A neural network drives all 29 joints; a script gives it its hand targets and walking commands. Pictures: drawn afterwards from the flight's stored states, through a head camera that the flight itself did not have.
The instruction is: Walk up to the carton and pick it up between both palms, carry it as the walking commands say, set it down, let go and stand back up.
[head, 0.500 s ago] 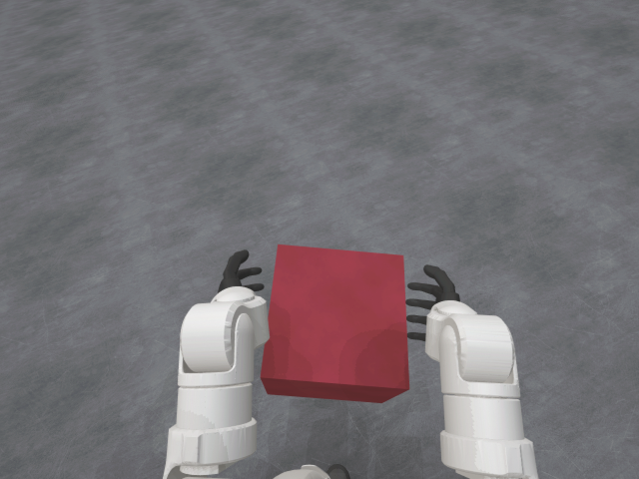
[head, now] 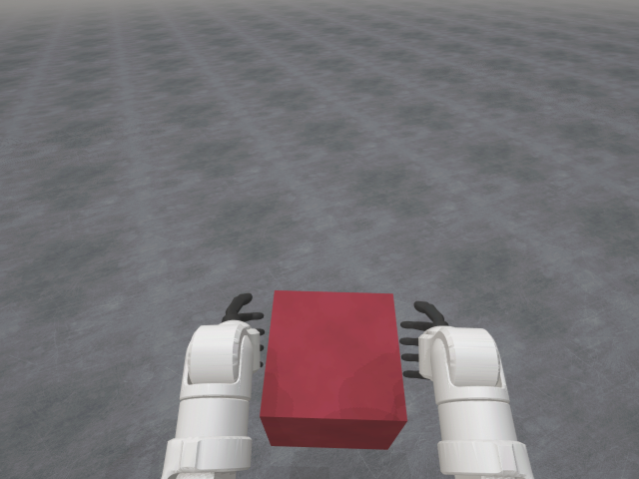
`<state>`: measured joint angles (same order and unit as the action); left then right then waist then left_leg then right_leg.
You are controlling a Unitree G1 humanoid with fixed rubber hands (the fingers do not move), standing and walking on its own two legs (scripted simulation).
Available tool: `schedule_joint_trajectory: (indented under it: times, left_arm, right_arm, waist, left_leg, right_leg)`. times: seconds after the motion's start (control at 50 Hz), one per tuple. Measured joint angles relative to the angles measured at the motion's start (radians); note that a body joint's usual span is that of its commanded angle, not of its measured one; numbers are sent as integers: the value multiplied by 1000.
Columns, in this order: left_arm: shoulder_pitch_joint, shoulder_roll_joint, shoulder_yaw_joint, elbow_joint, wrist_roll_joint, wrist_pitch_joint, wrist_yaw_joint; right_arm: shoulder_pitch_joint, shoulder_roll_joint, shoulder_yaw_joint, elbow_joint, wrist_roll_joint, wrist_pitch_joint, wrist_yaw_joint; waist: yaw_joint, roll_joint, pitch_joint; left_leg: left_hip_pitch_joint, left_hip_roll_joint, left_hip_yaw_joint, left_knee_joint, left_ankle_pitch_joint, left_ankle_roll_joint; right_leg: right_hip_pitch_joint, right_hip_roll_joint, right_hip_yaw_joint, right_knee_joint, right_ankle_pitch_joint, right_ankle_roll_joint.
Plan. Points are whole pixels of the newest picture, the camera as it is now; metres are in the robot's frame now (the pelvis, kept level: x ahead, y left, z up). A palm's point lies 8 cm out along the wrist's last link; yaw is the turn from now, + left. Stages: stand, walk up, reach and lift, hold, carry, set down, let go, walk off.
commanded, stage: carry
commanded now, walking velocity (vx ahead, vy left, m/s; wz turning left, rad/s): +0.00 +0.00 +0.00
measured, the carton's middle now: (331, 370) +0.32 +0.02 -0.03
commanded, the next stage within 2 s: none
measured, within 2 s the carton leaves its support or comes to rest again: neither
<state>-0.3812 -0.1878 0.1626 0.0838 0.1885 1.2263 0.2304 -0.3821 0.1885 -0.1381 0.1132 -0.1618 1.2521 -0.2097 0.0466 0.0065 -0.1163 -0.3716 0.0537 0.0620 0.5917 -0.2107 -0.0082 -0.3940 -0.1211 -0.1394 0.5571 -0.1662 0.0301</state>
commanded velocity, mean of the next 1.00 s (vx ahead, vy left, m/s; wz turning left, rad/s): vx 0.00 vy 0.00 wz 0.00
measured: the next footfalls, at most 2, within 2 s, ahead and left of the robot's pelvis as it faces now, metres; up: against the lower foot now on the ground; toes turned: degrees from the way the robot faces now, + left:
left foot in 0.46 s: +0.01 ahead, +0.06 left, +0.00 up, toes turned -8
right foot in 0.70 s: -0.04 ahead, -0.16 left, +0.00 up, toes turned +2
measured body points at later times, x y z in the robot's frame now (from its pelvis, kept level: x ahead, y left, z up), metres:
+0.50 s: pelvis -0.08 -0.03 -0.01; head -0.10 -0.03 +0.44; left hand +0.22 +0.09 +0.05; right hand +0.20 -0.18 +0.03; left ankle -0.03 +0.07 -0.73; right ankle +0.09 -0.14 -0.72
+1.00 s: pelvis -0.12 -0.08 +0.00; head -0.18 -0.10 +0.45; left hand +0.16 +0.05 +0.06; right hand +0.16 -0.21 +0.04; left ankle -0.03 +0.07 -0.73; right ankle -0.08 -0.16 -0.73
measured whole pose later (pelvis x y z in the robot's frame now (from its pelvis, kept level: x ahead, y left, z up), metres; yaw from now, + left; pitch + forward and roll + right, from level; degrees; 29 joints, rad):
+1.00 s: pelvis -0.12 -0.08 +0.00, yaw +2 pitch +0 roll +1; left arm -0.24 -0.15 0.08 0.16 0.17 0.95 0.10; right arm -0.19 0.14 -0.11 0.09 -0.16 1.00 -0.11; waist 0.00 0.05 -0.16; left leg -0.41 0.06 0.06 0.53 -0.14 -0.02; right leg -0.36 -0.01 -0.11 0.61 -0.26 -0.06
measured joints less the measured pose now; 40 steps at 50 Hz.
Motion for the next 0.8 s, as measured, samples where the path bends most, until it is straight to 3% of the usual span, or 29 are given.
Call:
schedule_joint_trajectory:
  times: [0.06,0.18,0.24,0.32,0.38,0.42,0.46,0.48,0.56,0.62,0.66,0.7,0.76,0.8]
  left_arm:
    - [5,2,3,18,-10,-35,4]
    - [-8,-3,-40,-76,-74,-61,74]
    - [-22,-9,-42,-91,-66,-72,56]
    - [-3,-2,-49,-109,-58,-73,-26]
    - [-7,-4,-31,-64,-32,-96,-72]
    - [10,1,-41,-44,-27,-117,-87]
    - [27,8,-57,-31,-27,-131,-99]
    - [30,9,-58,-22,-21,-140,-102]
    - [113,34,-93,-53,-17,-158,-90]
    - [142,40,-82,2,-14,-202,-92]
    - [157,44,-85,-17,-27,-218,-87]
    - [146,42,-71,-28,-35,-242,-87]
    - [130,37,-88,-35,-54,-280,-89]
    - [137,39,-118,-87,-77,-265,-84]
  right_arm:
    - [-6,3,-22,28,-27,-36,42]
    - [-3,2,-27,-67,-34,-80,42]
    - [11,-2,-28,-110,-25,-86,38]
    - [53,-18,-17,-178,-2,-63,36]
    - [53,-18,-37,-145,-5,-78,52]
    - [66,-22,-36,-128,-5,-97,55]
    - [90,-29,-33,-118,2,-116,62]
    - [100,-31,-32,-107,8,-131,69]
    - [153,-43,21,-132,47,-123,88]
    - [163,-44,34,-72,37,-155,109]
    - [170,-46,55,-74,27,-178,105]
    - [151,-43,55,-70,17,-209,100]
    - [132,-39,28,-78,-8,-258,83]
    - [165,-46,38,-145,3,-255,62]
  waist:
    - [20,2,13]
    - [25,15,87]
    - [17,28,107]
    - [7,44,114]
    - [-11,18,101]
    - [-34,17,85]
    - [-59,20,59]
    - [-70,0,64]
    - [-85,0,60]
    - [-76,10,19]
    - [-60,-1,1]
    - [-36,-17,-8]
    - [-26,47,25]
    - [-20,50,33]
  left_leg:
    - [-17,7,-6,-20,31,5]
    - [-59,14,-16,-37,88,2]
    - [-79,15,-23,-30,89,-5]
    - [-100,16,-24,10,6,-22]
    - [-142,-2,9,193,-134,-4]
    - [-110,-15,31,234,-176,22]
    - [-51,-33,41,168,-207,40]
    - [-44,-43,41,138,-145,51]
    - [-28,-16,46,68,-53,65]
    - [-23,-3,45,-4,-7,38]
    - [-34,-9,50,-30,16,28]
    - [-56,-17,61,-23,20,20]
    - [-63,16,29,-25,43,3]
    - [-56,7,18,-45,58,-3]
  right_leg:
    - [-14,11,-4,-11,-46,3]
    - [-68,41,19,19,-129,-27]
    - [-86,54,32,25,-114,-49]
    - [-88,53,31,0,-13,-50]
    - [-105,38,40,-6,124,-41]
    - [-117,45,34,-4,150,-41]
    - [-135,57,20,-6,134,-31]
    - [-139,51,21,3,106,-26]
    - [-184,87,50,199,-157,3]
    - [-156,103,72,299,-160,-9]
    - [-87,98,88,230,-159,-16]
    - [8,85,94,60,-121,-27]
    - [27,120,60,16,-90,-59]
    - [20,112,48,34,-88,-66]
